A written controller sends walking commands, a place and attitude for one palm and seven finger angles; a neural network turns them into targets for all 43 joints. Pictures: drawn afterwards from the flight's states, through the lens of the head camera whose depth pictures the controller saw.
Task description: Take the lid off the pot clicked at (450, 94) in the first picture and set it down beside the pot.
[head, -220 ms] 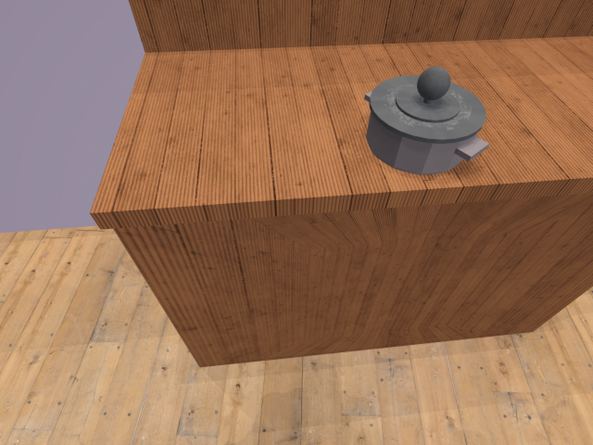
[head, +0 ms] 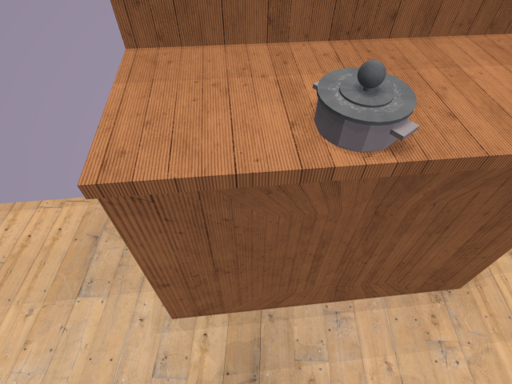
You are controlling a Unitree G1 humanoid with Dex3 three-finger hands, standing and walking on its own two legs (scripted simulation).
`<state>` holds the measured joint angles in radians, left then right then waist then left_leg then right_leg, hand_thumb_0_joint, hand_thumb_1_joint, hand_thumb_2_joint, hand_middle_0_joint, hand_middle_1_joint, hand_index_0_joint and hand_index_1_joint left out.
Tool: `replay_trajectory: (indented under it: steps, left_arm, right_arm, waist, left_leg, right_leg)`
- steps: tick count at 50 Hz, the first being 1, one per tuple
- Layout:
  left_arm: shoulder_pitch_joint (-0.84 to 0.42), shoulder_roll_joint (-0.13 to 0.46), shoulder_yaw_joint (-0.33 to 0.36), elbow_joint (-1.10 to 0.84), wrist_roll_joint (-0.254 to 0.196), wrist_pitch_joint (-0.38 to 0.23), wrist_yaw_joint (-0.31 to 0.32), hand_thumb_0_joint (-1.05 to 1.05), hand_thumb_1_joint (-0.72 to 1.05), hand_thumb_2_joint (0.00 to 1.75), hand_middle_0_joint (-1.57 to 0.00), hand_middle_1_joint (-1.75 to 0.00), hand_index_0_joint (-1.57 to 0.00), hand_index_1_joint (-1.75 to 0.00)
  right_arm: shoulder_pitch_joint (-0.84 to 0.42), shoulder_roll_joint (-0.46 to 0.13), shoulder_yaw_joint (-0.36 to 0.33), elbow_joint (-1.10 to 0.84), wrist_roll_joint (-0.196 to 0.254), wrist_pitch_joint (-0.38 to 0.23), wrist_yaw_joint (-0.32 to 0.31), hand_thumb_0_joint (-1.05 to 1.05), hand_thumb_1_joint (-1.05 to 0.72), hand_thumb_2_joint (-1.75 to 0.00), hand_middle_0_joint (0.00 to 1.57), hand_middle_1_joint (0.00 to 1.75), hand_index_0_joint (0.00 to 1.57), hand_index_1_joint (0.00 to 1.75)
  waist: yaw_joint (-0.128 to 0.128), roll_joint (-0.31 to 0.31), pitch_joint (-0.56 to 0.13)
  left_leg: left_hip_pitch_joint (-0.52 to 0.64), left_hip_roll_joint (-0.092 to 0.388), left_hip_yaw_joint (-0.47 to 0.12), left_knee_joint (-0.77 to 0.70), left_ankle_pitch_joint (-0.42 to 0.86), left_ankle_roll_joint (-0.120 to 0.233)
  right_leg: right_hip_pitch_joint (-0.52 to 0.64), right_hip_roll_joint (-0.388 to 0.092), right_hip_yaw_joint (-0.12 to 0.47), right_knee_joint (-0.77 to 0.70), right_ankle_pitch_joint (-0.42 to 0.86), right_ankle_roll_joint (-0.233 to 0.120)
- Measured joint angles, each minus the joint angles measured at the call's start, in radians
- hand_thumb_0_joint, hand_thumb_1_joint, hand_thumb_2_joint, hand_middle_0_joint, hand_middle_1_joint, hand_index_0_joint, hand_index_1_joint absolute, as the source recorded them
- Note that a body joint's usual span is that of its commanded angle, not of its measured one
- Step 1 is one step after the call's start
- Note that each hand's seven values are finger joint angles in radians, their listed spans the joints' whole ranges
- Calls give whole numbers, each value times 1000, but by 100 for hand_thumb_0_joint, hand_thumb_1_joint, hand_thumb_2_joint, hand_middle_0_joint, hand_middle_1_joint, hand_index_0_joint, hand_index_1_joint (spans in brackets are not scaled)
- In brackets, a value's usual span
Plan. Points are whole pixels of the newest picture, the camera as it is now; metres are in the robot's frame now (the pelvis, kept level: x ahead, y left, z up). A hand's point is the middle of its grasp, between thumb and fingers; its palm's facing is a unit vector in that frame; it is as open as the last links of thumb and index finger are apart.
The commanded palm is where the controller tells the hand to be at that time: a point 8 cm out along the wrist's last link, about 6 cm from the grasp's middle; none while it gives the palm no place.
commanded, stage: look at it before walking up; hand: left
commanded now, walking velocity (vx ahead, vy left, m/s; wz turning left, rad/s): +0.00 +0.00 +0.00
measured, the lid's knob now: (371, 74) +0.62 -0.18 +0.17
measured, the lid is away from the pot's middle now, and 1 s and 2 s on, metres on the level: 0.00 0.00 0.00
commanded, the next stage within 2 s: walk to a spot facing it in 0.42 s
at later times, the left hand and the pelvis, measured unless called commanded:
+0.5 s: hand out of the picture +0.02 +0.17 -0.17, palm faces +0.02 -0.98 -0.21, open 7.3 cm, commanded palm none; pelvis +0.00 -0.01 +0.00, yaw +0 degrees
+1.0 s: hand out of the picture +0.06 +0.17 -0.17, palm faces -0.09 -0.96 -0.27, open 7.3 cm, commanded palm none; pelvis -0.01 -0.02 -0.01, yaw -10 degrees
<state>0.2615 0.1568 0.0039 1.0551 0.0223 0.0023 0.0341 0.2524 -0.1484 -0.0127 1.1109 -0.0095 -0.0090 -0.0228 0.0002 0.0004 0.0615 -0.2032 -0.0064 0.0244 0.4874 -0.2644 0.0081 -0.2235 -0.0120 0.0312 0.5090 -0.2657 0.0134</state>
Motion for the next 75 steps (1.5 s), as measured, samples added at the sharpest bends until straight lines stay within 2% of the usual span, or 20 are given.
replay_trajectory:
  steps: [27, 31, 39, 43, 45, 48, 50, 55, 59, 60, 61, 63, 65, 67, 71, 75]
  left_arm:
    - [-8, 10, 5, 4, -2, -5, -6, 0, 91, 90, -20, -30, -20, -30]
    - [-1, 9, 12, -7, -2, 4, -10, 0, 91, 90, -20, -30, -20, -30]
    - [9, 28, 46, -65, 2, 39, -32, 0, 91, 90, -20, -30, -20, -30]
    - [-1, 41, 59, -95, 3, 40, -40, 0, 91, 90, -20, -30, -20, -30]
    - [-4, 44, 61, -115, 6, 33, -40, 0, 91, 90, -20, -30, -20, -30]
    - [-12, 39, 62, -143, 3, 26, -30, 0, 91, 90, -20, -30, -20, -30]
    - [-13, 37, 61, -154, 3, 28, -26, 0, 91, 90, -20, -30, -20, -30]
    - [-9, 48, 59, -170, 4, 43, -30, 0, 91, 90, -20, -30, -20, -30]
    - [-16, 70, 63, -189, 1, 57, -35, 0, 90, 90, -20, -30, -21, -30]
    - [-20, 78, 66, -197, -1, 61, -38, 1, 90, 90, -20, -30, -21, -30]
    - [-35, 90, 71, -199, -1, 64, -41, 1, 90, 90, -20, -30, -21, -30]
    - [-61, 111, 81, -202, 4, 65, -49, 1, 91, 90, -20, -30, -20, -30]
    - [-77, 127, 87, -209, 3, 62, -59, 1, 91, 90, -20, -30, -20, -30]
    - [-88, 137, 89, -220, 0, 63, -66, 1, 91, 90, -20, -30, -20, -30]
    - [-104, 139, 81, -226, -4, 67, -78, 1, 91, 90, -19, -30, -20, -30]
    - [-121, 135, 69, -222, -4, 60, -85, 1, 91, 90, -19, -30, -20, -30]
  right_arm:
    - [-6, -9, 1, 6, 0, -4, 0, 0, -90, -90, 20, 30, 20, 30]
    - [-7, -6, -4, -3, -1, 3, -3, 0, -90, -90, 20, 30, 20, 30]
    - [-21, -15, -32, -82, -6, 21, -6, 0, -90, -90, 20, 30, 21, 30]
    - [-30, -37, -47, -116, -7, 27, -5, 0, -90, -90, 20, 30, 21, 30]
    - [-41, -53, -55, -130, -6, 40, -3, 0, -90, -90, 20, 30, 21, 30]
    - [-86, -77, -62, -150, -5, 54, -6, 0, -90, -90, 20, 30, 20, 30]
    - [-119, -87, -63, -173, -4, 48, -7, 1, -90, -90, 20, 30, 20, 30]
    - [-181, -88, -57, -240, 5, 31, -8, 1, -90, -90, 20, 30, 20, 30]
    - [-192, -83, -44, -286, 12, 10, -8, 0, -90, -90, 20, 30, 20, 30]
    - [-185, -83, -41, -297, 10, 2, -9, 0, -90, -90, 20, 30, 20, 30]
    - [-179, -76, -37, -302, 5, 0, -9, 0, -90, -90, 20, 30, 20, 30]
    - [-159, -64, -25, -305, -7, 4, -6, 0, -90, -90, 20, 30, 20, 30]
    - [-133, -55, -13, -300, -13, 9, -4, 0, -90, -90, 20, 30, 21, 30]
    - [-109, -51, -5, -292, -17, 13, -2, 0, -90, -90, 20, 30, 21, 30]
    - [-68, -54, -2, -276, -21, 13, 4, 0, -90, -90, 20, 30, 21, 30]
    - [-27, -73, -12, -260, -20, 14, 10, 0, -90, -90, 20, 30, 21, 30]
  waist:
    - [1, -3, -1]
    - [10, -4, 2]
    - [17, -7, 22]
    - [18, 8, 35]
    - [21, 22, 36]
    - [35, 22, 50]
    - [42, 14, 59]
    - [52, -18, 48]
    - [46, -37, 27]
    - [39, -36, 21]
    - [40, -51, 29]
    - [42, -68, 42]
    - [43, -70, 45]
    - [45, -64, 48]
    - [34, -34, 55]
    - [8, -4, 63]
  left_leg:
    - [5, 11, -8, -16, 9, -10]
    - [-2, 17, 8, -2, 1, -11]
    - [-54, 51, 74, 94, -55, -18]
    - [-76, 74, 89, 154, -88, -31]
    - [-107, 84, 77, 219, -133, -36]
    - [-193, 41, 2, 437, -236, -42]
    - [-220, 25, -19, 486, -241, -46]
    - [-190, 0, -51, 352, -208, -48]
    - [-83, -7, -64, 86, -101, -30]
    - [-66, -1, -68, 34, -43, -15]
    - [-68, -5, -56, 45, -25, -9]
    - [-53, 0, -35, 51, -34, -7]
    - [-31, 14, -17, 28, -34, -9]
    - [-12, 31, 5, 6, -29, -11]
    - [9, 73, 56, -5, -36, -21]
    - [-2, 116, 107, 55, -80, -45]
  right_leg:
    - [9, 10, -8, -22, 11, -10]
    - [-6, 17, 7, -6, 8, -11]
    - [-98, 55, 72, 112, -28, -20]
    - [-131, 80, 86, 177, -55, -31]
    - [-147, 95, 83, 198, -64, -41]
    - [-151, 104, 102, 169, -39, -48]
    - [-143, 110, 129, 125, -5, -49]
    - [-135, 121, 209, 40, 60, -29]
    - [-155, 140, 258, 37, 75, 1]
    - [-176, 147, 251, 72, 46, -1]
    - [-205, 137, 226, 151, -36, 4]
    - [-271, 114, 146, 363, -137, 24]
    - [-319, 82, 81, 528, -154, 38]
    - [-332, 46, 34, 587, -156, 47]
    - [-266, -13, -28, 431, -167, 50]
    - [-144, -20, -61, 184, -123, 26]
